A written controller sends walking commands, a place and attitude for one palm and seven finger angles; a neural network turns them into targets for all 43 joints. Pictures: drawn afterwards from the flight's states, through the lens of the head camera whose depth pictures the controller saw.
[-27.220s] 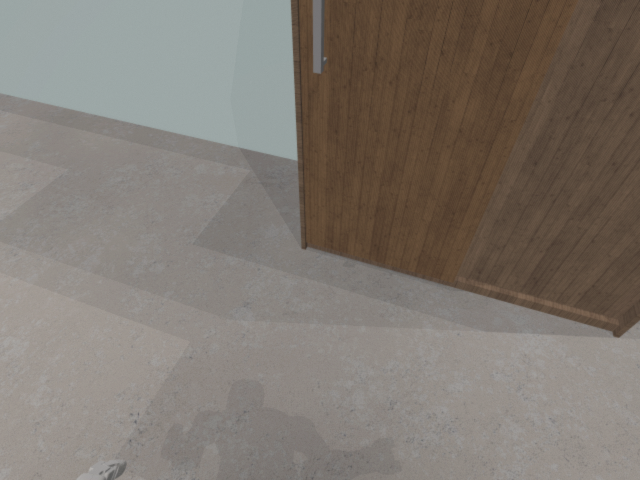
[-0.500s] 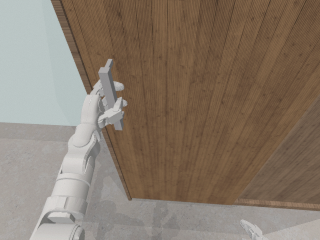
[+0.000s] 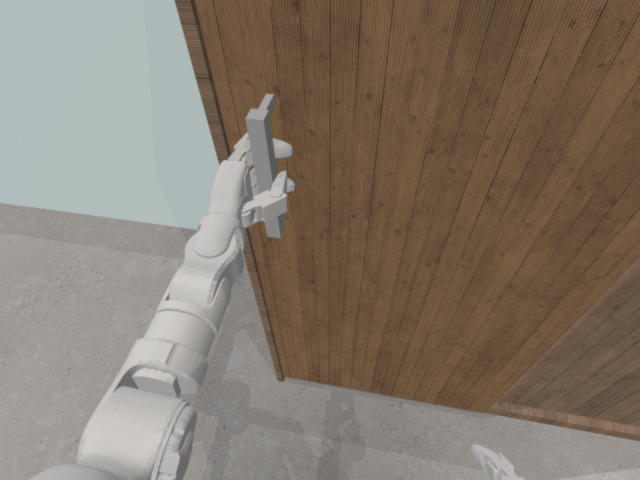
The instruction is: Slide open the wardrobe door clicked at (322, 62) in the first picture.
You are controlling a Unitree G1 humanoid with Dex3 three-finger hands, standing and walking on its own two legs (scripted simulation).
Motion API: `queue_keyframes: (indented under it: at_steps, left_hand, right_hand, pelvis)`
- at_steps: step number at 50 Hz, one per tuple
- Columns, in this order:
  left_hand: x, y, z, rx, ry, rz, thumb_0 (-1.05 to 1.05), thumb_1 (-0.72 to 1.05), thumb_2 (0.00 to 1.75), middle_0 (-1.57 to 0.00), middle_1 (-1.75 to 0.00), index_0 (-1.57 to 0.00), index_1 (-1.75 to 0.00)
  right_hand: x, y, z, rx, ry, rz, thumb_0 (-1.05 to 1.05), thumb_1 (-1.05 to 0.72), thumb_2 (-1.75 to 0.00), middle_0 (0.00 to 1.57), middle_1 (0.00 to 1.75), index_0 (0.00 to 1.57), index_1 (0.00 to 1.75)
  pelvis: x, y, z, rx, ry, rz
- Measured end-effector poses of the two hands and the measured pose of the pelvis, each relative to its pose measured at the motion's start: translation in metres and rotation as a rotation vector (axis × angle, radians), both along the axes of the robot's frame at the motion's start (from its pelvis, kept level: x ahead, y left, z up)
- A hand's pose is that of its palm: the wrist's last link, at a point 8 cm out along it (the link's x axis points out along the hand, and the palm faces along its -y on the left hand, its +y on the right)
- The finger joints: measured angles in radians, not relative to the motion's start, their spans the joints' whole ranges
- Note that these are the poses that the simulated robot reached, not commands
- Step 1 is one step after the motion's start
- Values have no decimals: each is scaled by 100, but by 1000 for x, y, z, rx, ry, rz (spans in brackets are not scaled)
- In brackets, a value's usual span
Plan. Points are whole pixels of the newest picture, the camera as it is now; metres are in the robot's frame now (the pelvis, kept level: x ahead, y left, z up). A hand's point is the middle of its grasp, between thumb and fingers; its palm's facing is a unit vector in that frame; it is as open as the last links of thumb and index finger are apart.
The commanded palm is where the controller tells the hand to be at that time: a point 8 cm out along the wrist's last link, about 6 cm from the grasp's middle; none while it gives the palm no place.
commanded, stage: tug the door sideways, standing still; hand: left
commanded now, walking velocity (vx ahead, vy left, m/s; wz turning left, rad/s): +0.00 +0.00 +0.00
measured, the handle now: (272, 172) +0.48 +0.10 +0.14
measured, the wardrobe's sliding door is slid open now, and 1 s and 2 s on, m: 0.00 0.01 0.19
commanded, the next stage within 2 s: step sideways, sliding the door along in 0.34 s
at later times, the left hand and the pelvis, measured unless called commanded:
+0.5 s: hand (279, 199) +0.42 +0.08 +0.14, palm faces -0.08 -0.99 -0.10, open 6.0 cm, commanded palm +0.40 +0.11 +0.14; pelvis -0.01 +0.01 +0.00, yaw -1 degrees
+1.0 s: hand (295, 198) +0.42 +0.06 +0.14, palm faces +0.11 -0.99 -0.09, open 6.2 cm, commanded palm +0.39 +0.04 +0.14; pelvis +0.01 -0.08 -0.01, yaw +1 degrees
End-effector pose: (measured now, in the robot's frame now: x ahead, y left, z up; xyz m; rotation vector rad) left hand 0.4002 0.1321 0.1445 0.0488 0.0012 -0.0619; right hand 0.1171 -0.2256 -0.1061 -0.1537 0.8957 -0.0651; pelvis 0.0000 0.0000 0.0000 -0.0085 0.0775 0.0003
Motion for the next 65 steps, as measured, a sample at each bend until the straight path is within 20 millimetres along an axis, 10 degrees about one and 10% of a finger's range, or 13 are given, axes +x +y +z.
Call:
queue_keyframes:
  at_steps: [13, 37, 65]
  left_hand:
    - [0, 0, -1, 12, -13, -11, 0, 78, 81, -34, -140, -24, -140]
    - [1, -5, -3, 63, -84, 87, -1, 74, 85, -44, -140, -26, -140]
    - [-4, -58, -11, 62, -251, 331, 0, 71, 86, -45, -141, -22, -140]
  right_hand:
    - [-29, -2, -8, -11, 55, -1, 1, -90, -90, 20, 30, 20, 30]
    - [-1, -20, -15, -24, 56, -74, 1, -90, -90, 20, 30, 20, 30]
    - [172, -105, -5, 53, -151, 154, 1, -90, -90, 20, 30, 20, 30]
  pelvis:
    - [-6, 5, -2, -1, 9, 3]
    - [-6, -29, -6, -14, -95, -41]
    - [65, -163, -19, -32, -122, 34]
